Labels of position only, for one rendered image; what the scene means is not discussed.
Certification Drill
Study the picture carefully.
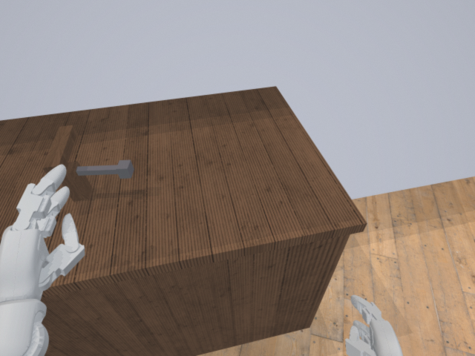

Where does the left robot hand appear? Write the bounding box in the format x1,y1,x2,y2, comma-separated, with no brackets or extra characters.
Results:
0,164,85,303

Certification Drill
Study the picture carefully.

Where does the counter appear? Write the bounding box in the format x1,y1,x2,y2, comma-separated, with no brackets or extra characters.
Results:
0,86,367,356

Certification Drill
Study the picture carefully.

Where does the right robot hand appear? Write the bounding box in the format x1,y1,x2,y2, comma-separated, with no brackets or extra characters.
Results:
345,295,403,356

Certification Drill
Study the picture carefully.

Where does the tap lever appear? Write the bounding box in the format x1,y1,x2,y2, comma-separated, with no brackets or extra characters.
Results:
76,160,134,179

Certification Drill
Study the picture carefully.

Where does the robot left forearm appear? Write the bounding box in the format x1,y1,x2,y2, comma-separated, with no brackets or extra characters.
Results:
0,299,49,356

